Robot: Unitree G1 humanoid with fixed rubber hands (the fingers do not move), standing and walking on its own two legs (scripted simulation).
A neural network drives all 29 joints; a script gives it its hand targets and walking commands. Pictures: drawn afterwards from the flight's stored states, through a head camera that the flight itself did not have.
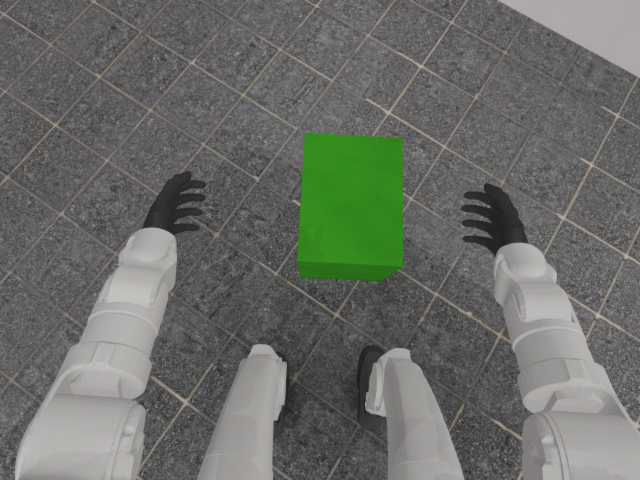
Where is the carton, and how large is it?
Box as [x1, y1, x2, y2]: [297, 133, 402, 280]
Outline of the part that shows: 305,133 297,262 300,276 381,280 402,266 402,138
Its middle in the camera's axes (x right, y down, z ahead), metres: +0.07 -0.06 +0.97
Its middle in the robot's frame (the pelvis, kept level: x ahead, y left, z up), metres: +0.57 -0.05 -0.55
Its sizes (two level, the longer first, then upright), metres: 0.295 0.223 0.266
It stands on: the floor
